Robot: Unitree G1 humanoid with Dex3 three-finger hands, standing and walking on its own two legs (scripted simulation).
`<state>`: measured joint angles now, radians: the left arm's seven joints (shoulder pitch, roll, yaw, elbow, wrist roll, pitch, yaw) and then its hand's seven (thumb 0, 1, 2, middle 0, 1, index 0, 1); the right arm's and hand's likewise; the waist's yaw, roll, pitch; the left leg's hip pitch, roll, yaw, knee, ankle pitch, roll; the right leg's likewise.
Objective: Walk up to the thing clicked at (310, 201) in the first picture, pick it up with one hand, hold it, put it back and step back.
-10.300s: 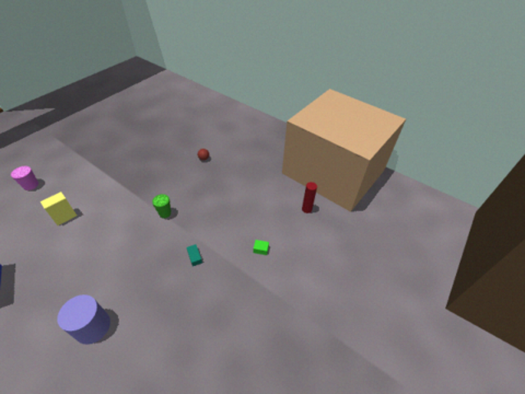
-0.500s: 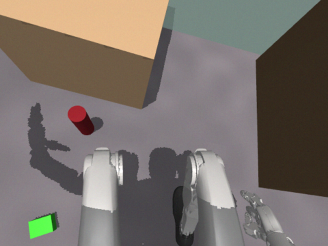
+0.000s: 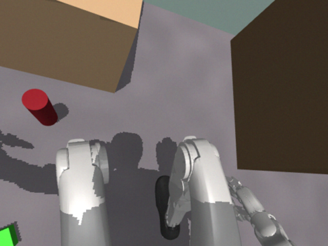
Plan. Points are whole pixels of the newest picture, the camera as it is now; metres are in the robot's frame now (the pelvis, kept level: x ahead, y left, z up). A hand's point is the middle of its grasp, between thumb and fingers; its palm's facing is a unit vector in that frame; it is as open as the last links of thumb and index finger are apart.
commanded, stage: approach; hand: left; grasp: from the side
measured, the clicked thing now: (42, 109) +0.43 +0.28 -0.23
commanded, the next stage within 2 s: close in in 0.08 s
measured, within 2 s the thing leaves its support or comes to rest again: neither
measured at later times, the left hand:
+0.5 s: hand (20, 116) +0.39 +0.31 -0.19, palm faces +0.26 -0.97 +0.04, open 17.6 cm
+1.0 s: hand (41, 115) +0.40 +0.28 -0.21, palm faces +0.26 -0.97 +0.03, open 17.0 cm
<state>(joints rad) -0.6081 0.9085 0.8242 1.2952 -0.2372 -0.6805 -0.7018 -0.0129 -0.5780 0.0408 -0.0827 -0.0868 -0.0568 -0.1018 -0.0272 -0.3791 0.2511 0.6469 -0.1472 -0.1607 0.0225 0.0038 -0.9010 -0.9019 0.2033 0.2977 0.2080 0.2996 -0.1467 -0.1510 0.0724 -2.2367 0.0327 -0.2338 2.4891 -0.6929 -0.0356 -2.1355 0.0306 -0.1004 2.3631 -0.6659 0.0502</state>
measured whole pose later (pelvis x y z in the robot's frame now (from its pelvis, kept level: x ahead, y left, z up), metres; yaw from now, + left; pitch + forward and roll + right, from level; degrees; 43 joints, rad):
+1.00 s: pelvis -0.02 +0.02 -0.04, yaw -6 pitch +9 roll -18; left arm -0.56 0.79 0.52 1.45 -0.10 -1.15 -0.09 -0.01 -0.45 0.13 -0.07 -0.08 -0.06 -0.08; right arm -0.15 -0.38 0.51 0.56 -0.37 -0.02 0.15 0.00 -0.90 -0.90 0.20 0.30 0.21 0.30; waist -0.22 -0.28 0.29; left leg -2.21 0.02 -0.40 2.70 -0.69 0.00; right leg -2.03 0.10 -0.21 2.43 -0.61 0.06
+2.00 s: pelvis -0.02 +0.02 -0.04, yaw -7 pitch +9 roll -18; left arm -0.63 0.84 0.54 1.47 -0.04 -1.12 0.03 0.00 0.03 1.02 -0.88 -1.05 -0.86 -1.05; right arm -0.17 -0.37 0.53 0.55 -0.38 0.03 0.15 0.00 -0.88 -0.90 0.20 0.30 0.21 0.30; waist -0.24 -0.30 0.32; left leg -2.20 0.03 -0.41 2.68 -0.71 -0.01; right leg -2.04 0.10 -0.23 2.40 -0.60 0.07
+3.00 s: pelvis +0.01 +0.00 +0.02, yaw +2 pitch +29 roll -8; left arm -0.52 0.49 0.45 0.85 -0.14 -0.63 -0.19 0.00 0.01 1.05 -0.92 -0.98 -0.90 -0.99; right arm 0.05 -0.28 0.11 0.68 -0.10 0.06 0.09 0.00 -0.88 -0.89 0.20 0.30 0.21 0.30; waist -0.11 -0.03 -0.05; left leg -2.23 0.03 -0.18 2.41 -0.69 -0.03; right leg -2.15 0.00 -0.07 2.32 -0.68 0.04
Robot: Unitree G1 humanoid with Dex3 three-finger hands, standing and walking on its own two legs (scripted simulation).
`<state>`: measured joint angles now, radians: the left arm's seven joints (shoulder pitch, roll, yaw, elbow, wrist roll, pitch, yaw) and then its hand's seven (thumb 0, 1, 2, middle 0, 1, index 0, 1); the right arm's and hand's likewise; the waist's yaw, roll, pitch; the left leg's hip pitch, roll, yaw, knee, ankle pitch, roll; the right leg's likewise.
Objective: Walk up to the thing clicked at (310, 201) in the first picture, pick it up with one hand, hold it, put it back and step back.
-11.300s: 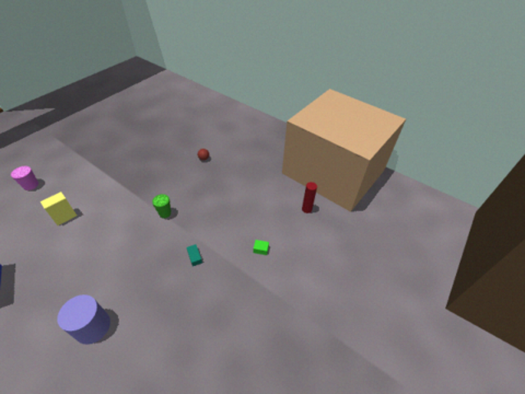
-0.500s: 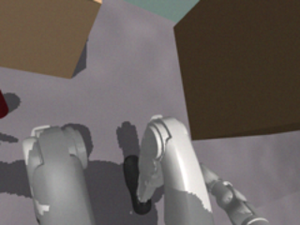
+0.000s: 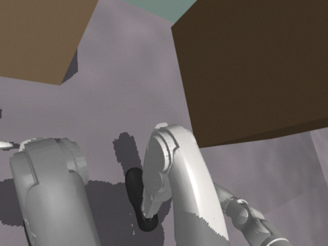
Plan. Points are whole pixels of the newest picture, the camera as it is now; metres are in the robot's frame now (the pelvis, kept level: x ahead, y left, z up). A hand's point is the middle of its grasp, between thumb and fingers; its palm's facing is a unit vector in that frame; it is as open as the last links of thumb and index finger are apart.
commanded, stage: close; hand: left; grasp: from the side
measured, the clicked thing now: out of the picture +0.41 +0.30 -0.19
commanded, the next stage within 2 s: settle in 0.68 s
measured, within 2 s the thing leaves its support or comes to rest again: leaves its support in 1.10 s
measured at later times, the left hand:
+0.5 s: hand out of the picture +0.41 +0.29 -0.17, palm faces +0.38 -0.93 +0.00, open 9.5 cm
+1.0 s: hand out of the picture +0.42 +0.29 -0.17, palm faces +0.41 -0.91 +0.00, open 7.1 cm
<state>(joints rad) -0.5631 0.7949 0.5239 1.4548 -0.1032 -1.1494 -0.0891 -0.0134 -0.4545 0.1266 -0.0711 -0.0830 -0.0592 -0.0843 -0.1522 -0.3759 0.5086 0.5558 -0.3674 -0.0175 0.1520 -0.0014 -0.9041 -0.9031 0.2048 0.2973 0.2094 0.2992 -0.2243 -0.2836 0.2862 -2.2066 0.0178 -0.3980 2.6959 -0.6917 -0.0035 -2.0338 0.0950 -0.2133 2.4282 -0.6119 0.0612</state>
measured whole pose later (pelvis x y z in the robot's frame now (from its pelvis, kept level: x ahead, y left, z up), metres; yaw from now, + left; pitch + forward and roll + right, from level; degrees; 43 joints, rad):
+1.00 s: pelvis +0.00 +0.00 +0.01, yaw -1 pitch +9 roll -18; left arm -0.63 0.84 0.54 1.47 -0.04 -1.12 0.03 0.00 0.03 1.02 -0.88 -1.05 -0.86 -1.05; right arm -0.17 -0.37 0.53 0.55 -0.38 0.03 0.15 0.00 -0.88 -0.90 0.20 0.30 0.21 0.30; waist -0.24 -0.30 0.32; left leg -2.20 0.03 -0.41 2.68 -0.71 -0.01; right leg -2.04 0.10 -0.23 2.40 -0.60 0.07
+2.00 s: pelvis +0.03 -0.02 +0.06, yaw +8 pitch +29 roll -8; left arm -0.52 0.49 0.45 0.85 -0.14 -0.63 -0.19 0.00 0.01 1.05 -0.92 -0.98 -0.90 -0.99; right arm 0.05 -0.28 0.11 0.68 -0.10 0.06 0.09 0.00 -0.88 -0.89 0.20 0.30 0.21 0.30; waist -0.11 -0.03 -0.05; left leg -2.23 0.03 -0.18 2.41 -0.69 -0.03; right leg -2.15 0.00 -0.07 2.32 -0.68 0.04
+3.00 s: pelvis +0.02 -0.03 +0.11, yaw +11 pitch +31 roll -5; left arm -0.59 0.42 0.46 0.91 -0.10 -0.59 -0.19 0.00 0.01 1.05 -0.92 -0.98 -0.91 -0.99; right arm 0.11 -0.27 0.03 0.71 -0.08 0.02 0.05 0.00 -0.89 -0.90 0.20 0.30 0.21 0.30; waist -0.11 -0.01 -0.13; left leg -2.13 0.04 -0.12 2.24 -0.66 -0.03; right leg -2.07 -0.01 -0.03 2.20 -0.67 0.03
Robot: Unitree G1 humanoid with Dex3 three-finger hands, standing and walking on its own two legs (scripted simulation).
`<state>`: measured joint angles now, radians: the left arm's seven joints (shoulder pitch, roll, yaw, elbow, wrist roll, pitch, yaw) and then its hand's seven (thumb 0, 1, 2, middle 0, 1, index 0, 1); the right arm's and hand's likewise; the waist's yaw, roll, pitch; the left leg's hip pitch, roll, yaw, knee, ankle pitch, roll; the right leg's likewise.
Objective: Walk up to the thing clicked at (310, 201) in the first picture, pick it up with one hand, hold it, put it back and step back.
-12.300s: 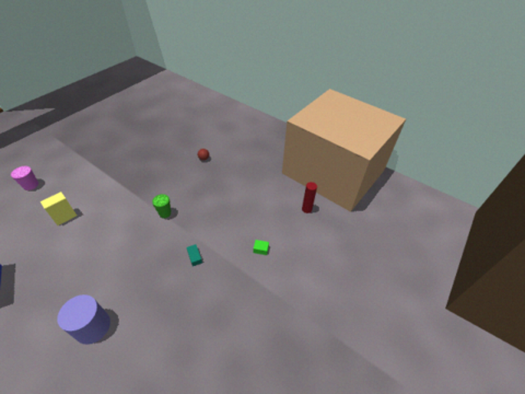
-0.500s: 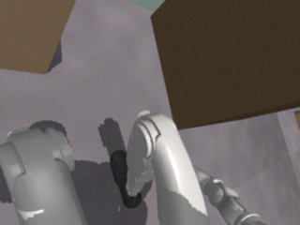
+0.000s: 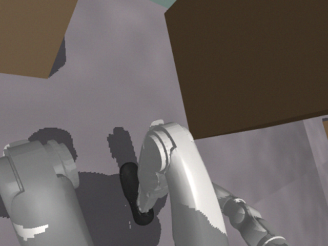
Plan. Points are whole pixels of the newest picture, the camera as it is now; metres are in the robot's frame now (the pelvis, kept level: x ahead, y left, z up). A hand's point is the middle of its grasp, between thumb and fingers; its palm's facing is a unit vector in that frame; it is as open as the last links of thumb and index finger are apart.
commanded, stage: settle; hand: left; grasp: from the side
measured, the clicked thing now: out of the picture +0.41 +0.31 -0.19
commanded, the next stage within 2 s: lift in 1.86 s
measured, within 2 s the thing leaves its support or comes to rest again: leaves its support in 0.10 s
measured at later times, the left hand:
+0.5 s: hand out of the picture +0.39 +0.33 -0.07, palm faces +0.40 -0.92 -0.03, open 7.0 cm
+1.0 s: hand out of the picture +0.39 +0.33 +0.01, palm faces +0.38 -0.92 -0.08, open 7.0 cm
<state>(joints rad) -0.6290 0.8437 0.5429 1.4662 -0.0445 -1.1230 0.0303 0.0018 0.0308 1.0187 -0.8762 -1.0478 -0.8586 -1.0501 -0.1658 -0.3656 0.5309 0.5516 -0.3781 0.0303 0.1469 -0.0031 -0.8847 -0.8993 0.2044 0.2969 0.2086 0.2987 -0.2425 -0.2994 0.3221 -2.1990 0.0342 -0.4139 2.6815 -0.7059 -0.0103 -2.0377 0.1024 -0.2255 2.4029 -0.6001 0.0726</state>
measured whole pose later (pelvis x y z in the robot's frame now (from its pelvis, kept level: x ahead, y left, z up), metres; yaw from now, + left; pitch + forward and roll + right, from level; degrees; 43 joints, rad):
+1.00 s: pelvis +0.03 -0.02 +0.06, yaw +9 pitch +29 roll -8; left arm -0.52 0.49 0.45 0.85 -0.14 -0.63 -0.19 0.00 0.01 1.05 -0.92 -0.98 -0.90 -0.99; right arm 0.05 -0.28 0.11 0.68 -0.10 0.06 0.09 0.00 -0.88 -0.89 0.20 0.30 0.21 0.30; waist -0.11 -0.03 -0.05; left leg -2.23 0.03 -0.18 2.41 -0.69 -0.03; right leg -2.15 0.00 -0.07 2.32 -0.68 0.04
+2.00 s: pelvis +0.02 -0.03 +0.10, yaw +12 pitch +31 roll -5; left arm -0.59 0.42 0.46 0.91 -0.10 -0.59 -0.19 0.00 0.01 1.05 -0.92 -0.98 -0.91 -0.99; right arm 0.11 -0.27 0.03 0.71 -0.08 0.02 0.05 0.00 -0.89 -0.90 0.20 0.30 0.21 0.30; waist -0.11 -0.01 -0.13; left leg -2.13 0.04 -0.12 2.24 -0.66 -0.03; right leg -2.07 -0.01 -0.03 2.20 -0.67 0.03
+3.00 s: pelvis +0.06 -0.02 +0.31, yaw +15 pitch +25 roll -3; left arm -0.19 0.26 0.22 0.33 -0.16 -0.28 -0.04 0.00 0.02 1.03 -0.92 -0.98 -0.90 -0.99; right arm 0.16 -0.22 0.01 0.64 0.03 -0.04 -0.05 0.01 -0.90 -0.89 0.20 0.30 0.21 0.30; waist -0.04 0.03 -0.18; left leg -1.38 0.06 -0.06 1.55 -0.60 -0.02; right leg -1.33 -0.02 -0.04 1.50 -0.60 0.02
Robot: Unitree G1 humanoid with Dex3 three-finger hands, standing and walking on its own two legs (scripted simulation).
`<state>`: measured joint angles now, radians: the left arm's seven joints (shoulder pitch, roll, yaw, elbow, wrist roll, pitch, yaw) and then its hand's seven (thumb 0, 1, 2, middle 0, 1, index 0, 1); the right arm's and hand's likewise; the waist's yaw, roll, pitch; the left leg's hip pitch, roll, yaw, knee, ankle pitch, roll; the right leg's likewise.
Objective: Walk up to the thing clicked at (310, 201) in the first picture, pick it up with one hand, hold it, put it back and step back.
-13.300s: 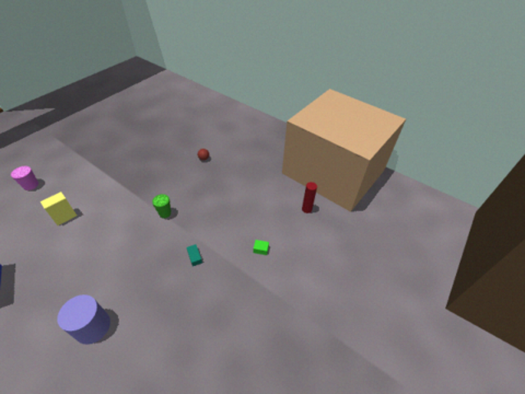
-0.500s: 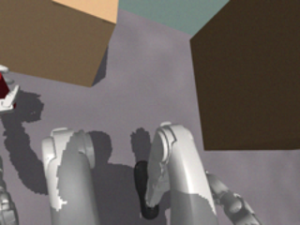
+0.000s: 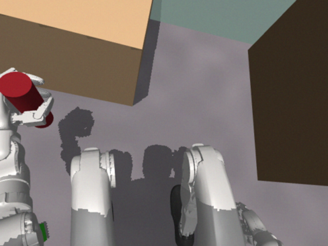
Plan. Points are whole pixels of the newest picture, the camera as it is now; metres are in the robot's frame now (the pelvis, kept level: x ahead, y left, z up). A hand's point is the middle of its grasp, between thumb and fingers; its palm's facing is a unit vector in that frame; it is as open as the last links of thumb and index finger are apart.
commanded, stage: settle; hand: left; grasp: from the side
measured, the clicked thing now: (31, 104) +0.42 +0.30 -0.06
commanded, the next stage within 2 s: lift in 0.86 s
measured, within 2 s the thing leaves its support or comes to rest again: neither
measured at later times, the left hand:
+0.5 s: hand (33, 92) +0.42 +0.27 +0.00, palm faces +0.24 -0.97 -0.06, open 7.0 cm
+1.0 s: hand (33, 87) +0.42 +0.27 +0.02, palm faces +0.24 -0.97 -0.06, open 7.0 cm
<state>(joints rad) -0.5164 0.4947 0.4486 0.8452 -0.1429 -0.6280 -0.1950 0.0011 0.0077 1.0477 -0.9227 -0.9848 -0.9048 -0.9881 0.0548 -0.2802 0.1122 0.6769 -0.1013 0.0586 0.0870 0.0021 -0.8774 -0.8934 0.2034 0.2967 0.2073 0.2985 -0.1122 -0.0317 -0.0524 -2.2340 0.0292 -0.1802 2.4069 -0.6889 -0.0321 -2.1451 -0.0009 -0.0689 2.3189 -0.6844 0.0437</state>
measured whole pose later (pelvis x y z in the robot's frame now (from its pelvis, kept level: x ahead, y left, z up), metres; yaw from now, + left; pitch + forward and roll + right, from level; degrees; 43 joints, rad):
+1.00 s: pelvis +0.00 -0.01 +0.04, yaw +3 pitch +31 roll -5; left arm -0.59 0.42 0.46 0.91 -0.10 -0.59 -0.19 0.00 0.01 1.05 -0.92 -0.98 -0.91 -0.99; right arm 0.11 -0.27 0.03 0.71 -0.08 0.02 0.05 0.00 -0.89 -0.90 0.20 0.30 0.21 0.30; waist -0.11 -0.01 -0.13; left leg -2.13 0.04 -0.12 2.24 -0.66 -0.03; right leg -2.07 -0.01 -0.03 2.20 -0.67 0.03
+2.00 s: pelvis +0.04 +0.00 +0.26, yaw +6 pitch +25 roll -3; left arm -0.19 0.26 0.22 0.33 -0.16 -0.28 -0.04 0.00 0.02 1.03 -0.92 -0.98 -0.90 -0.99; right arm 0.16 -0.22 0.01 0.64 0.03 -0.04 -0.05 0.01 -0.90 -0.89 0.20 0.30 0.21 0.30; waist -0.04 0.03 -0.18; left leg -1.38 0.06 -0.06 1.55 -0.60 -0.02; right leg -1.33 -0.02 -0.04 1.50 -0.60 0.02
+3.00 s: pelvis +0.08 +0.00 +0.38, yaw +7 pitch +10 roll -2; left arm -0.13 0.20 0.15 0.42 -0.15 -0.33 -0.02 0.00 0.02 1.03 -0.91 -0.99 -0.89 -1.00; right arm 0.23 -0.21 0.01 0.68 0.00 -0.03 -0.05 0.01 -0.90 -0.90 0.20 0.30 0.21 0.30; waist -0.03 0.01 -0.06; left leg -0.71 0.06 -0.02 0.98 -0.45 -0.03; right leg -0.67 -0.02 -0.04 0.94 -0.45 0.02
